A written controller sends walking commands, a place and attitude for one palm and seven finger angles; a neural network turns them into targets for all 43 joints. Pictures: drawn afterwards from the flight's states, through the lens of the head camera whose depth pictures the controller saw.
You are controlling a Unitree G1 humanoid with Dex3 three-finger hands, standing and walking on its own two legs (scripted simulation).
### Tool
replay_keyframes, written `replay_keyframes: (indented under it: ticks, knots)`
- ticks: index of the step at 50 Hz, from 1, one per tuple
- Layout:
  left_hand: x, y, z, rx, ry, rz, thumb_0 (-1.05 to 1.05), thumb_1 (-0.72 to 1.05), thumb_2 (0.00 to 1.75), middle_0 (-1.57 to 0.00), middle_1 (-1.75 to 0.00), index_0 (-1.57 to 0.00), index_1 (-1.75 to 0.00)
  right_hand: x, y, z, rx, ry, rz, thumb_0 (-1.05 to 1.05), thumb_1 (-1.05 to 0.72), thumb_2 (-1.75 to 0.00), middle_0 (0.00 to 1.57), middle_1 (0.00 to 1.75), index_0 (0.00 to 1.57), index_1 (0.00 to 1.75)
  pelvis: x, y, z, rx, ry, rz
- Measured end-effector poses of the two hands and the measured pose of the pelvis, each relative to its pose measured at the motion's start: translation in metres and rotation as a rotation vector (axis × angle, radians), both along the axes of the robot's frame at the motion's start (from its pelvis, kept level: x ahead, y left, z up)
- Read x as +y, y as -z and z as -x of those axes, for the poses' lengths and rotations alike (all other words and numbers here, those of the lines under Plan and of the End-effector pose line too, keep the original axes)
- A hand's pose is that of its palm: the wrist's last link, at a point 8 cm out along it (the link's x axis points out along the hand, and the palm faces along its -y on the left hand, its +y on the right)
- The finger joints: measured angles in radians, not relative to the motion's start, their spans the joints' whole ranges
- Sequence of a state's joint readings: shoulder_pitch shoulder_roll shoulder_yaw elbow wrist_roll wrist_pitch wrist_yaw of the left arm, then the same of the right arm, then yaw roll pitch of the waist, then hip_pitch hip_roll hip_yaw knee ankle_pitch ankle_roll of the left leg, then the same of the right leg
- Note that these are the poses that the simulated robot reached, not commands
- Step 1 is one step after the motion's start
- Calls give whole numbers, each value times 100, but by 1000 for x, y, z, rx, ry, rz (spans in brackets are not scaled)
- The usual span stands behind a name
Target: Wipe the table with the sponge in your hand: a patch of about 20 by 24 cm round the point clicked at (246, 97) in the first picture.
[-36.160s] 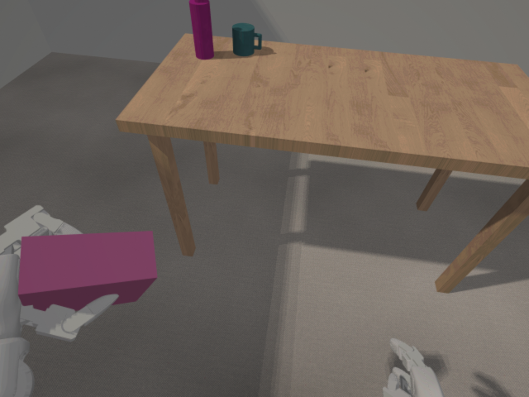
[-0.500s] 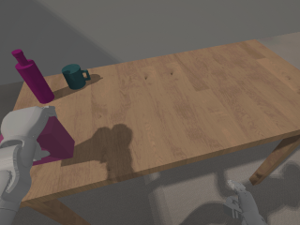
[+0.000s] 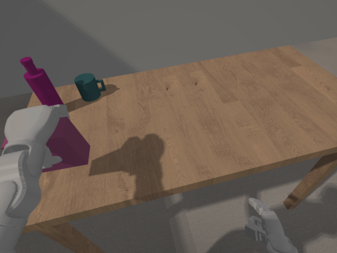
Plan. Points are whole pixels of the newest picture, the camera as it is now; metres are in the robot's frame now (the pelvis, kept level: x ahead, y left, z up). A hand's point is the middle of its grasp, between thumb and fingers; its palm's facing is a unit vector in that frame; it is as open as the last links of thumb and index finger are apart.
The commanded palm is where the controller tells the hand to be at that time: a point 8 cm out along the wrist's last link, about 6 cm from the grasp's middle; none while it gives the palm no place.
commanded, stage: bring the sponge back beside the body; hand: left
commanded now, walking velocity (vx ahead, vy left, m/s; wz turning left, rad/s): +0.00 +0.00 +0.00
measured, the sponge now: (56, 151) +0.28 +0.32 +0.11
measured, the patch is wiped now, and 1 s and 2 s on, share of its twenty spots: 1.00 1.00 1.00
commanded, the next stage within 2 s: step back with the hand held close in 1.66 s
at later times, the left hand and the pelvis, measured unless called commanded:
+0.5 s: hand (48, 152) +0.25 +0.30 +0.15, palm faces +0.10 -0.04 -0.99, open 9.2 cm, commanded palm +0.21 +0.30 +0.20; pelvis +0.00 -0.01 +0.00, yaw +0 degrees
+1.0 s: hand (50, 173) +0.21 +0.28 +0.13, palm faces +0.09 -0.10 -0.99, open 9.3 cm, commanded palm +0.17 +0.28 +0.20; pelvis -0.01 -0.01 +0.00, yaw -1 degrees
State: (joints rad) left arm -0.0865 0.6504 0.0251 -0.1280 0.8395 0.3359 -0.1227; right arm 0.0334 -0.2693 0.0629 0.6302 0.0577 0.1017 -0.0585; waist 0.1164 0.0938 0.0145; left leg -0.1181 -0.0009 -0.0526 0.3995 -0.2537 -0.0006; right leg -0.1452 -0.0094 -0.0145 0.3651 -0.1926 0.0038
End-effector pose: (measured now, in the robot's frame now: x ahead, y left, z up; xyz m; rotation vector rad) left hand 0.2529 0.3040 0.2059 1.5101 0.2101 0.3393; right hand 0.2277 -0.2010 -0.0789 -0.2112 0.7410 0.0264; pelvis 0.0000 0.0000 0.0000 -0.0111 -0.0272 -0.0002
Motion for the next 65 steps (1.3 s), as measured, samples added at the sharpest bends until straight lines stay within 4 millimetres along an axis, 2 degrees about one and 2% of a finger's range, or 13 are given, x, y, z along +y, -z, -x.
replay_keyframes:
  ticks: [4, 8, 17, 28, 37, 42, 49, 57, 65]
  knots:
    - [3, -3, 3, -9, -36, 12, -1, -46, 109, -80, -139, -82, -143, 0, 0, -1, 2, -5, -14, 2, -90, -90, 20, 30, 20, 30, 0, 0, -1, 3, 5, 0]
    - [4, 2, 10, 19, -70, 30, -1, -46, 109, -80, -139, -82, -143, -2, 0, -3, 2, -9, -18, 2, -90, -90, 20, 30, 20, 30, -1, 0, -1, 6, 5, -2]
    - [-16, 18, 25, 50, -4, 42, -1, -46, 109, -80, -139, -82, -143, -4, -3, -7, -17, -22, 2, 2, -90, -90, 20, 30, 20, 30, -6, 1, 2, -8, -4, -2]
    - [-11, 8, 35, -6, -74, 34, -1, -46, 109, -80, -139, -82, -143, -10, -3, -5, -25, -14, -21, 2, -90, -90, 20, 30, 20, 30, -13, 2, 2, -15, 7, -2]
    - [-27, 27, 50, 68, -22, 60, -1, -46, 109, -80, -139, -82, -143, -17, -5, -4, -46, -4, -2, 2, -90, -90, 20, 30, 20, 30, -15, 3, 4, -20, 7, -5]
    - [-26, 26, 57, 27, -7, 52, -1, -46, 109, -80, -138, -82, -143, -19, -6, -1, -46, -2, 8, 2, -90, -90, 20, 30, 20, 30, -17, 3, 5, -31, 10, -2]
    - [-26, 25, 65, -3, -38, 72, -1, -46, 109, -80, -139, -82, -143, -17, -6, 2, -52, 5, -9, 2, -90, -90, 20, 30, 20, 30, -14, 3, 6, -37, 17, -1]
    - [-34, 35, 76, 29, -28, 95, -1, -46, 109, -80, -139, -82, -143, -11, -10, 0, -72, -3, -18, 2, -90, -90, 20, 30, 20, 30, -11, 4, 8, -41, 20, -4]
    - [-38, 36, 89, 1, -18, 108, -1, -46, 109, -80, -139, -82, -143, -4, -15, -3, -90, -18, -23, 2, -90, -90, 20, 30, 20, 30, -10, 4, 9, -50, 27, -1]
